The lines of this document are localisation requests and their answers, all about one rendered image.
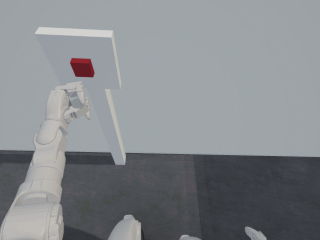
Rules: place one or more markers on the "robot left forearm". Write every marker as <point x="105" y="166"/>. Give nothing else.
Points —
<point x="44" y="176"/>

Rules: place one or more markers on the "robot left thigh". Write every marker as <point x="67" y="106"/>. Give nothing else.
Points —
<point x="126" y="229"/>

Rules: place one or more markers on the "left robot shin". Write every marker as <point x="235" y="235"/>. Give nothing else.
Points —
<point x="128" y="217"/>

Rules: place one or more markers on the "button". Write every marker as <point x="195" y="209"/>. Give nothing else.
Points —
<point x="82" y="67"/>

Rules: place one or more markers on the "left robot hand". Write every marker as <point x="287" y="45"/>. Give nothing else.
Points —
<point x="60" y="108"/>

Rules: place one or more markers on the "robot left upper arm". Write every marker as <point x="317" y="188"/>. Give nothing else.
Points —
<point x="36" y="221"/>

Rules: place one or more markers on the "panel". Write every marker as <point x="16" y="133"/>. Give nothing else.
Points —
<point x="60" y="45"/>

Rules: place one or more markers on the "right robot hand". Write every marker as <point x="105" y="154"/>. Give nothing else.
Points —
<point x="253" y="234"/>

